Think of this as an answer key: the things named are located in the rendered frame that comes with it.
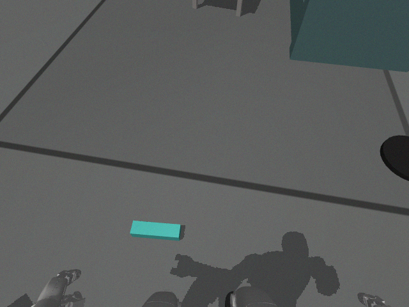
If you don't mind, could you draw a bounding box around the carton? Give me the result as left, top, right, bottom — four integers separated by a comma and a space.
130, 221, 181, 241

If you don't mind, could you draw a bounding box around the right robot hand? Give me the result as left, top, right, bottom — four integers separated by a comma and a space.
358, 293, 391, 307

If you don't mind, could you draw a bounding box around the sofa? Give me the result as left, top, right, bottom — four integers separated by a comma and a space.
289, 0, 409, 72

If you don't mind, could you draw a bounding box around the left robot hand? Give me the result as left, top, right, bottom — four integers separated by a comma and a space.
37, 269, 86, 307

